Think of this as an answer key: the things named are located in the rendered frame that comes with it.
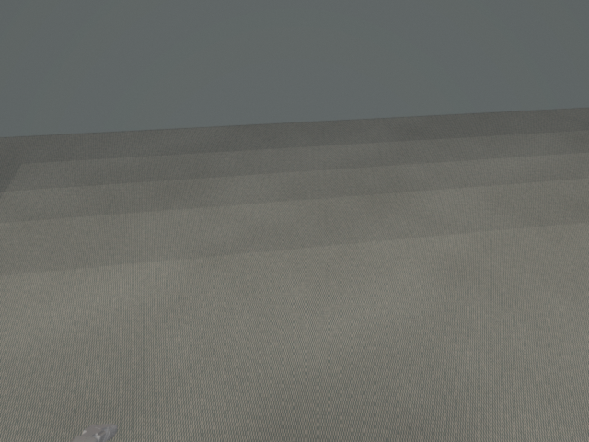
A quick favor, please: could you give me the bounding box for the robot left hand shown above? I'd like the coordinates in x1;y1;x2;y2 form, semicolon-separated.
70;424;118;442

